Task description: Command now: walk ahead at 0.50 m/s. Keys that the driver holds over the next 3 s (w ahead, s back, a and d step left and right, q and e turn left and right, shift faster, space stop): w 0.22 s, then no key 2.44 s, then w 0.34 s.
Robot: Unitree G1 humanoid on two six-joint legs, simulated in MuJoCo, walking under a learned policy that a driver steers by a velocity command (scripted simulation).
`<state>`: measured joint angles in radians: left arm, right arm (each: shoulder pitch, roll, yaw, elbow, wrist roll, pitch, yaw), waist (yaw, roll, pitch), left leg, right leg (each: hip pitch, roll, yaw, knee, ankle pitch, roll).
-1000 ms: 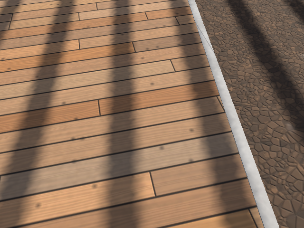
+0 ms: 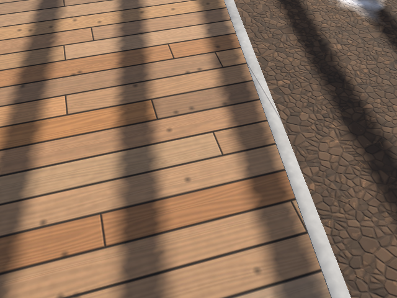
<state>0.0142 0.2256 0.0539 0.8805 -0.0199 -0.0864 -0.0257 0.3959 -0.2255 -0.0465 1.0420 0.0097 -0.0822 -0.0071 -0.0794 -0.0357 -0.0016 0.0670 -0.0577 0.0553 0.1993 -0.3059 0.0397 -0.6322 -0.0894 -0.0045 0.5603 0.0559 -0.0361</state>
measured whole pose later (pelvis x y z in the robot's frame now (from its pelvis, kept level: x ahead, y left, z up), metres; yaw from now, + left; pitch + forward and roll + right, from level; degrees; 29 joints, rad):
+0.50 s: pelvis +0.27 -0.03 +0.00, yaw +0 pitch +2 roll -3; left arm 0.28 0.22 0.04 1.02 0.00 -0.07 0.01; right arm 0.06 -0.23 -0.05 0.91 0.00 -0.07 0.00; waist 0.05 0.05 0.02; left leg -0.56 0.06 -0.02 0.56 0.03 0.03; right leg -0.07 0.07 -0.07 0.30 -0.26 -0.04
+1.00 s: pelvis +0.35 -0.03 +0.00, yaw -1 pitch +0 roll +0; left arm 0.25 0.21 0.04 1.09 0.01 -0.02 0.03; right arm 0.14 -0.21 -0.04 1.01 -0.01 -0.01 -0.03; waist 0.00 0.02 0.01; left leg -0.33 0.00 0.03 0.48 -0.15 0.02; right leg -0.21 -0.03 -0.01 0.52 -0.31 0.02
